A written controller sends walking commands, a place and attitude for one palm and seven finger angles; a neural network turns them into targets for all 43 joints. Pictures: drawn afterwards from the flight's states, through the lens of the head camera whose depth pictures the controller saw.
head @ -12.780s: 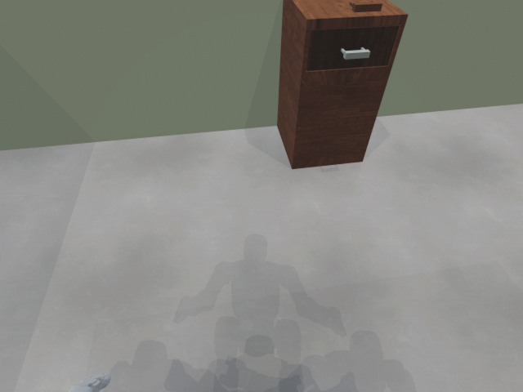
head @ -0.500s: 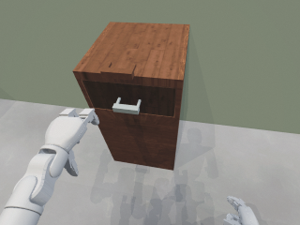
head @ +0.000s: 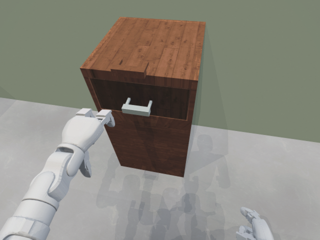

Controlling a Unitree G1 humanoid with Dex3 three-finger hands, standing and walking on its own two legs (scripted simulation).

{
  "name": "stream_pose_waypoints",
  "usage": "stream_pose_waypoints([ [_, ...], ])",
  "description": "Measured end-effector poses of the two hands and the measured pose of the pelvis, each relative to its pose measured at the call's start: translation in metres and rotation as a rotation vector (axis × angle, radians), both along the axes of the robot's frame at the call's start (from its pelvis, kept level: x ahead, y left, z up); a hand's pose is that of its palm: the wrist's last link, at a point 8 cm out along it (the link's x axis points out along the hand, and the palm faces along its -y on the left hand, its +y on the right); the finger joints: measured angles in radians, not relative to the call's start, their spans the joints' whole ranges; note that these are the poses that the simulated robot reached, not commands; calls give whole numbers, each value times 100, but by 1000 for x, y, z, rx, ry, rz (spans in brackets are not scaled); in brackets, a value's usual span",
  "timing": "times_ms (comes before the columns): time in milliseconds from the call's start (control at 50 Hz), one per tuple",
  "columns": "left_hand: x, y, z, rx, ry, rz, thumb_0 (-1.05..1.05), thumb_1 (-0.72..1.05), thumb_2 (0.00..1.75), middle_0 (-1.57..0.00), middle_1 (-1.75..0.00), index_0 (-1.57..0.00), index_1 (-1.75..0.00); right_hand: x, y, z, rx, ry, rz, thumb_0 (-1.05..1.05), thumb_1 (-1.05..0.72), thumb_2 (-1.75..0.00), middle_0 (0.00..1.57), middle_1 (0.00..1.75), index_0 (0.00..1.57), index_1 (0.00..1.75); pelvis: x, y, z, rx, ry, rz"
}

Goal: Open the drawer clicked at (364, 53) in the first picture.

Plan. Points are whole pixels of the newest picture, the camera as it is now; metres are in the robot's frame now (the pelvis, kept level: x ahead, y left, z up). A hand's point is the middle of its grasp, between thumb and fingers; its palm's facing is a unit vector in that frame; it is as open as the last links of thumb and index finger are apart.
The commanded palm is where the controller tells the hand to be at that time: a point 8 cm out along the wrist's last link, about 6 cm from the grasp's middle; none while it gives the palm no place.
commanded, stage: move the hooked fingers above the handle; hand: left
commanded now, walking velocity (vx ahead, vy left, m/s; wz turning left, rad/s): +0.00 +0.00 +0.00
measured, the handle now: (137, 105) +0.59 +0.16 -0.08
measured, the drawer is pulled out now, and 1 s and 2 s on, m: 0.00 0.00 0.00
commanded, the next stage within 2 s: none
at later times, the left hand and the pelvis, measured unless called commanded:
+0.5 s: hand (112, 123) +0.42 +0.19 +0.02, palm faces -0.02 -0.06 -1.00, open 13.8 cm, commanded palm +0.41 +0.21 +0.08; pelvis +0.01 +0.00 -0.01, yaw -1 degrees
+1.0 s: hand (120, 112) +0.49 +0.19 -0.01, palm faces +0.00 -0.02 -1.00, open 13.8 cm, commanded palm +0.47 +0.19 +0.05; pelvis +0.01 +0.00 -0.03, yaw -2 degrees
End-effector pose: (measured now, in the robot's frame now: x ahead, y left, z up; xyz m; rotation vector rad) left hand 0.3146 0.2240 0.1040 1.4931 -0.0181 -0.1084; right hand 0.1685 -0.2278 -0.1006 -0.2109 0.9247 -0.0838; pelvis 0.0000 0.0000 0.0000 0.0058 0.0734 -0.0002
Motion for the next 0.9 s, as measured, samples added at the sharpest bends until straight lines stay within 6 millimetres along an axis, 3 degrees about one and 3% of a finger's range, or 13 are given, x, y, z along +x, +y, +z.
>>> stream_pose_waypoints([
  [180, 44, -3, 3, 5, -80, 1, 0, -49, 30, -32, -120, -33, -120, -31, -13, -17, -10, 98, -80, 1, -91, -89, 20, 30, 20, 30, 4, 3, -5, -4, 59, -10],
  [340, 65, -12, -22, 22, 14, 19, 0, -49, 30, -32, -120, -32, -120, -60, -22, -27, -11, 187, -146, 1, -91, -89, 20, 30, 20, 30, 12, 5, -8, -2, 92, -23],
  [460, 79, -24, -30, 6, -10, -46, 0, -49, 30, -32, -120, -32, -120, -71, -29, -29, -38, 217, -173, 1, -91, -89, 20, 30, 20, 30, 14, 4, -12, -3, 114, -21],
  [660, 116, -13, -39, 67, -9, 70, 0, -49, 30, -32, -120, -32, -120, -84, -33, -38, -32, 261, -197, 1, -91, -89, 20, 30, 20, 30, 14, 2, -19, -8, 174, -17],
  [780, 127, -33, -50, 29, 56, 0, 0, -49, 30, -32, -120, -32, -120, -97, -35, -38, -47, 293, -223, 1, -91, -89, 20, 30, 20, 30, 18, 2, -20, -11, 191, -18],
  [900, 142, -47, -53, 5, -22, -58, 0, -49, 30, -32, -120, -32, -120, -112, -38, -42, -66, 320, -245, 1, -91, -89, 20, 30, 20, 30, 17, 3, -28, -12, 227, -24],
])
